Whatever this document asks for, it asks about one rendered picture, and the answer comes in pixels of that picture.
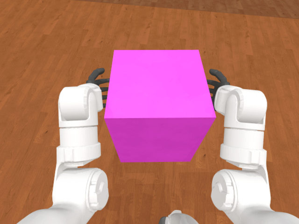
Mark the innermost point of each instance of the robot right hand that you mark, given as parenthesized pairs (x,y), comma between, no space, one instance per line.
(216,84)

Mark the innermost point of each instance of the robot left forearm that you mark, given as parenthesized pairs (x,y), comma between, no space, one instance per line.
(78,109)

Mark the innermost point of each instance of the robot right forearm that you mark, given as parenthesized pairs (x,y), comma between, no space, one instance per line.
(244,122)

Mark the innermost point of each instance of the right robot thigh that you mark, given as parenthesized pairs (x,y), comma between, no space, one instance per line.
(180,218)

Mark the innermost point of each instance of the robot right shin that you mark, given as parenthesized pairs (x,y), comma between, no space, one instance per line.
(176,211)

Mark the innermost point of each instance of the right robot upper arm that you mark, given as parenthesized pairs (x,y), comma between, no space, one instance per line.
(245,198)

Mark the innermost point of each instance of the left robot upper arm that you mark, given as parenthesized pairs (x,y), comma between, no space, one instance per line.
(77,195)

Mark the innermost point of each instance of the carton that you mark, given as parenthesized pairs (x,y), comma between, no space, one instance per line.
(159,107)

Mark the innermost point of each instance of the robot left hand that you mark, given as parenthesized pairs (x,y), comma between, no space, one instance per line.
(92,80)

